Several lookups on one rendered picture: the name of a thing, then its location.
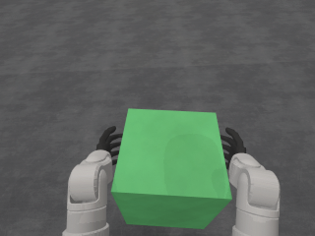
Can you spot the robot left forearm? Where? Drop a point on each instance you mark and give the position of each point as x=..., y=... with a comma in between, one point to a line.
x=87, y=196

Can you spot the robot left hand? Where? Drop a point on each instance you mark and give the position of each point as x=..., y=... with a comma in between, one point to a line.
x=105, y=142

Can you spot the carton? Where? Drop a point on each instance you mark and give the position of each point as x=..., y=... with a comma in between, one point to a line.
x=170, y=170

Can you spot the robot right hand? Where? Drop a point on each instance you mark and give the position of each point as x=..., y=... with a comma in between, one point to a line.
x=236, y=145

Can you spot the robot right forearm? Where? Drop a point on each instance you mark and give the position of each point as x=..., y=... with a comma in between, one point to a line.
x=258, y=197

